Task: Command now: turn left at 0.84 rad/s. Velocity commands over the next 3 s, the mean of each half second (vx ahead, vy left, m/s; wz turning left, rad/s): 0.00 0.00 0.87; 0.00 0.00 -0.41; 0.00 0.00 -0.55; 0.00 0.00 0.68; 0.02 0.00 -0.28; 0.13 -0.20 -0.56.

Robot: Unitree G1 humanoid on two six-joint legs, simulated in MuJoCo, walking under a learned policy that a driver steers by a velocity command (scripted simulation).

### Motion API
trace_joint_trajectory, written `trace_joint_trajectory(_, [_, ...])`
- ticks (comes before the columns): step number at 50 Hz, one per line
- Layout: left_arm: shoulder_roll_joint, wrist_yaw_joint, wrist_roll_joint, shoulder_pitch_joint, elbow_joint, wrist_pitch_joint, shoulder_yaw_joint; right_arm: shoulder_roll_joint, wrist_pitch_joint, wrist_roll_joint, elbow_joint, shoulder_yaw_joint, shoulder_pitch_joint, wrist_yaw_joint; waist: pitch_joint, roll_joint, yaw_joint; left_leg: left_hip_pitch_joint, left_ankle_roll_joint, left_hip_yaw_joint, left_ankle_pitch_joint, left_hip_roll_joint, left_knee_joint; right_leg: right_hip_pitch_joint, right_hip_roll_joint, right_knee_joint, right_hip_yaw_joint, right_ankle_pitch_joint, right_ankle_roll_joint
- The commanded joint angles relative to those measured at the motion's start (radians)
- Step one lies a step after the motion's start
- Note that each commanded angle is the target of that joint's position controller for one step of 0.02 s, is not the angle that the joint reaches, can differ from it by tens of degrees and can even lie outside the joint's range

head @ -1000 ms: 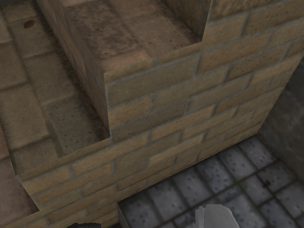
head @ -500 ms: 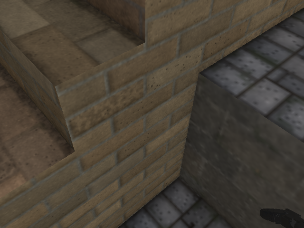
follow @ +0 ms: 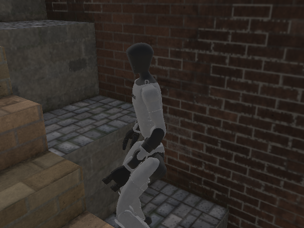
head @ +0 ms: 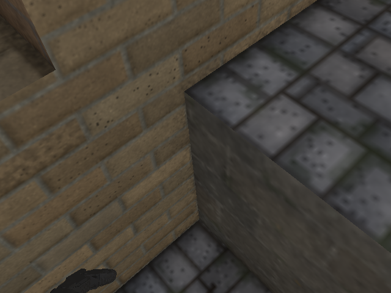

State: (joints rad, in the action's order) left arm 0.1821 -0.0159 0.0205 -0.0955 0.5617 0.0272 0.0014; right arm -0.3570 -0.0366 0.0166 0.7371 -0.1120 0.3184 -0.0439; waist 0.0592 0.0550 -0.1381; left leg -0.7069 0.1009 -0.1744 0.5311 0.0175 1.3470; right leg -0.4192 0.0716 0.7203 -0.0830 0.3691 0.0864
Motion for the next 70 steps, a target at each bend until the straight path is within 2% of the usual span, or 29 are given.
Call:
trace_joint_trajectory(1, [0.205, 0.023, -0.02, -0.055, -0.02, 0.096, 0.091, 0.024, -0.026, -0.012, -0.128, 0.043, 0.022, 0.011, -0.228, -0.31, 0.075, -0.262, 0.08, 0.038, -0.094, 0.002, 0.406, 0.251, 0.286, -0.192, -0.193, -0.744, -0.378])
trace_joint_trajectory(4, [0.122, -0.007, 0.038, -0.075, 0.03, 0.16, 0.062, 0.065, -0.004, 0.005, -0.124, 0.066, -0.037, 0.054, -0.212, -0.19, 0.092, -0.315, 0.06, 0.011, -0.185, -0.019, 0.421, 0.285, 0.264, -0.192, -0.1, -0.82, -0.393])
trace_joint_trajectory(5, [0.101, -0.014, 0.035, -0.078, 0.041, 0.161, 0.054, 0.071, 0.0, 0.002, -0.13, 0.069, -0.041, 0.055, -0.228, -0.171, 0.094, -0.311, 0.054, -0.007, -0.2, -0.036, 0.377, 0.304, 0.277, -0.192, -0.1, -0.772, -0.389])
trace_joint_trajectory(6, [0.185, -0.047, -0.048, -0.121, 0.038, 0.079, 0.091, -0.052, 0.018, -0.02, -0.192, 0.019, -0.175, 0.015, -0.165, -0.139, 0.125, -0.235, 0.016, 0.054, -0.232, -0.075, 0.231, 0.294, 0.278, -0.275, -0.034, -0.799, -0.266])
trace_joint_trajectory(7, [0.205, -0.069, -0.059, -0.121, 0.044, 0.047, 0.096, -0.023, 0.032, -0.012, -0.224, 0.03, -0.217, 0.011, -0.144, -0.171, 0.124, -0.222, 0.013, 0.064, -0.241, -0.078, 0.114, 0.294, 0.282, -0.302, -0.018, -0.777, -0.255])
trace_joint_trajectory(11, [0.27, -0.096, -0.041, -0.091, 0.023, 0.018, 0.126, 0.042, 0.061, -0.004, -0.272, 0.052, -0.307, 0.055, -0.144, -0.226, 0.139, -0.04, 0.001, 0.102, -0.261, -0.15, -0.221, 0.277, 0.304, -0.351, 0.066, -0.611, -0.218])
trace_joint_trajectory(17, [0.304, -0.069, -0.059, -0.058, 0.022, 0.015, 0.148, -0.023, 0.098, 0.02, -0.199, 0.008, -0.279, 0.084, -0.155, -0.188, 0.099, 0.356, -0.13, 0.227, -0.313, -0.061, -0.648, 0.175, 0.275, -0.241, 0.226, -0.403, -0.122])
trace_joint_trajectory(19, [0.225, -0.063, -0.018, -0.171, 0.046, 0.0, 0.128, -0.107, 0.071, 0.028, -0.115, -0.027, -0.146, 0.086, -0.119, 0.031, 0.089, 0.608, -0.221, 0.123, -0.671, -0.019, -0.908, -0.024, 0.146, 0.104, 0.354, -0.1, -0.017])
trace_joint_trajectory(20, [0.183, -0.063, 0.023, -0.175, -0.057, 0.003, 0.111, -0.318, 0.058, -0.011, -0.118, -0.075, -0.124, 0.079, -0.173, 0.39, 0.172, 0.807, -0.396, -0.331, -1.174, -0.295, -0.853, -0.393, 0.01, 0.428, 0.328, 0.349, 0.076])
trace_joint_trajectory(21, [0.219, -0.065, 0.001, -0.026, -0.09, 0.02, 0.113, -0.3, 0.038, -0.061, -0.127, -0.077, -0.088, 0.078, -0.326, 0.31, 0.069, 0.755, -0.517, -0.46, -0.995, -0.365, -0.956, -0.431, -0.008, 0.587, 0.087, 0.386, 0.052])
trace_joint_trajectory(22, [0.273, -0.076, -0.035, 0.073, -0.123, 0.018, 0.119, -0.255, 0.025, -0.045, -0.136, -0.059, -0.156, 0.07, -0.297, 0.198, 0.084, 0.698, -0.463, -0.349, -0.844, -0.342, -0.987, -0.399, -0.002, 0.551, 0.041, 0.269, 0.004])
trace_joint_trajectory(25, [0.257, -0.09, -0.016, -0.044, -0.031, -0.024, 0.12, -0.113, 0.04, 0.014, -0.166, -0.006, -0.364, 0.037, -0.248, 0.113, 0.187, 0.471, -0.307, -0.108, -0.72, -0.26, -0.965, -0.194, -0.003, 0.428, 0.059, 0.037, -0.012])
trace_joint_trajectory(30, [0.105, -0.033, -0.009, -0.07, -0.003, -0.038, 0.066, 0.046, 0.021, -0.036, -0.084, 0.074, -0.361, 0.036, -0.248, 0.091, 0.196, 0.292, -0.241, 0.034, -0.286, -0.179, -0.998, 0.186, -0.033, 0.088, 0.127, -0.019, -0.04])
trace_joint_trajectory(34, [0.202, -0.03, -0.008, -0.041, -0.016, -0.036, 0.062, -0.07, 0.009, -0.02, -0.025, 0.051, -0.334, 0.042, -0.045, 0.053, 0.171, 0.287, -0.208, -0.013, -0.141, -0.151, -0.932, 0.182, -0.018, -0.211, 0.075, -0.146, -0.14])
trace_joint_trajectory(36, [0.319, -0.036, -0.018, -0.036, -0.02, -0.023, 0.088, -0.042, 0.019, -0.052, -0.048, 0.051, -0.322, 0.028, -0.048, -0.299, 0.123, 0.361, -0.086, 0.105, -0.162, 0.005, -0.715, 0.037, 0.187, -0.41, -0.315, -0.265, -0.327])
trace_joint_trajectory(37, [0.283, -0.038, -0.001, -0.011, -0.02, -0.014, 0.077, -0.037, 0.019, -0.043, -0.059, 0.05, -0.374, 0.025, -0.019, -0.328, 0.136, 0.34, -0.069, 0.083, -0.135, 0.035, -0.608, 0.031, 0.202, -0.461, -0.388, -0.268, -0.362])
trace_joint_trajectory(39, [0.267, -0.052, 0.006, -0.058, 0.002, 0.001, 0.079, -0.047, 0.016, -0.013, -0.066, 0.046, -0.374, 0.032, -0.077, -0.26, 0.163, 0.191, -0.063, 0.034, 0.007, 0.049, -0.394, 0.197, 0.216, -0.481, -0.437, -0.347, -0.37])
trace_joint_trajectory(42, [0.261, -0.076, -0.023, -0.06, 0.013, -0.032, 0.092, 0.0, 0.025, -0.017, -0.066, 0.06, -0.359, 0.058, -0.185, -0.108, 0.159, 0.111, -0.055, 0.01, -0.063, 0.026, -0.398, 0.35, 0.175, -0.384, -0.362, -0.504, -0.324])
trace_joint_trajectory(47, [0.254, -0.089, -0.033, -0.022, -0.013, -0.05, 0.105, 0.063, 0.044, -0.012, -0.056, 0.092, -0.311, 0.047, -0.234, -0.2, 0.154, 0.223, -0.043, 0.051, -0.158, 0.063, -0.584, 0.291, 0.078, -0.324, -0.333, -0.456, -0.286])
trace_joint_trajectory(51, [0.236, -0.049, -0.045, 0.016, -0.039, -0.045, 0.096, -0.007, 0.046, 0.0, 0.023, 0.057, -0.101, 0.038, -0.202, -0.229, 0.1, 0.511, -0.111, 0.123, -0.283, 0.071, -0.936, 0.066, -0.043, -0.269, -0.304, -0.269, -0.177])
trace_joint_trajectory(52, [0.193, -0.042, -0.046, -0.003, -0.04, -0.047, 0.086, -0.072, 0.043, -0.016, 0.034, 0.038, -0.051, 0.04, -0.174, -0.095, 0.095, 0.665, -0.181, -0.017, -0.34, -0.074, -1.044, -0.137, -0.118, -0.103, -0.233, -0.033, -0.127])
trace_joint_trajectory(53, [0.135, -0.032, -0.046, -0.062, -0.074, -0.028, 0.068, -0.179, 0.049, -0.055, 0.017, 0.014, -0.113, 0.045, -0.181, 0.239, 0.177, 0.678, -0.344, -0.287, -0.435, -0.325, -1.09, -0.354, -0.217, 0.103, -0.035, 0.217, -0.1])
trace_joint_trajectory(54, [0.235, -0.027, -0.039, -0.065, -0.051, -0.011, 0.085, -0.126, 0.039, -0.079, -0.023, 0.017, -0.166, 0.055, -0.169, 0.206, 0.16, 0.605, -0.413, -0.337, -0.403, -0.413, -1.134, -0.358, -0.096, 0.304, -0.034, 0.211, -0.072])
trace_joint_trajectory(55, [0.299, -0.026, -0.04, -0.046, -0.036, -0.016, 0.109, -0.051, 0.03, -0.07, -0.056, 0.032, -0.212, 0.058, -0.141, 0.087, 0.151, 0.573, -0.372, -0.25, -0.364, -0.349, -1.107, -0.335, -0.069, 0.399, -0.033, 0.129, -0.07])
trace_joint_trajectory(57, [0.254, -0.02, -0.004, -0.045, -0.029, -0.043, 0.099, -0.013, 0.027, -0.042, -0.075, 0.046, -0.286, 0.032, -0.1, 0.019, 0.179, 0.538, -0.281, -0.091, -0.442, -0.258, -1.058, -0.346, -0.047, 0.509, -0.047, 0.01, -0.067])
trace_joint_trajectory(59, [0.18, -0.012, -0.035, -0.04, -0.036, -0.055, 0.069, -0.002, 0.013, -0.043, -0.078, 0.061, -0.255, 0.0, -0.069, -0.03, 0.163, 0.541, -0.274, 0.0, -0.587, -0.256, -1.038, -0.399, -0.033, 0.561, -0.013, -0.08, -0.068])
trace_joint_trajectory(62, [0.14, -0.013, -0.027, 0.038, -0.07, -0.038, 0.044, -0.026, 0.022, -0.038, -0.042, 0.059, -0.128, -0.016, -0.114, 0.002, 0.096, 0.635, -0.309, 0.033, -0.661, -0.281, -1.025, -0.421, 0.0, 0.43, 0.04, -0.122, -0.046])
trace_joint_trajectory(67, [0.09, 0.007, -0.015, 0.055, -0.072, -0.04, 0.011, -0.065, 0.042, -0.021, -0.049, 0.042, -0.084, 0.006, -0.183, 0.065, 0.1, 0.634, -0.348, 0.057, -0.711, -0.299, -0.98, -0.201, -0.039, 0.181, 0.065, 0.007, -0.054])
trace_joint_trajectory(70, [0.043, 0.013, 0.013, -0.046, 0.027, -0.043, -0.01, 0.03, 0.018, -0.015, -0.038, 0.074, -0.118, 0.044, -0.174, 0.059, 0.17, 0.416, -0.266, 0.144, -0.607, -0.197, -0.929, 0.248, -0.1, -0.262, 0.124, -0.141, -0.091])
